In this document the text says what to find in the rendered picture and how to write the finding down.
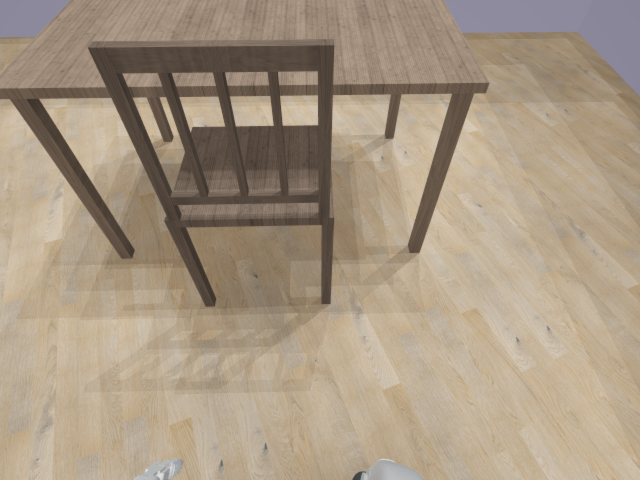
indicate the robot left hand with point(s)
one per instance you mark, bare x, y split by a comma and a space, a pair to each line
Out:
162, 470

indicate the table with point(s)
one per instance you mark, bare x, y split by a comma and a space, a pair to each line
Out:
381, 47

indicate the right robot shin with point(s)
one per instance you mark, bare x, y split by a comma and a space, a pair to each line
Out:
382, 460

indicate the chair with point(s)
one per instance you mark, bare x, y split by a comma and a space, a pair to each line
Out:
233, 176

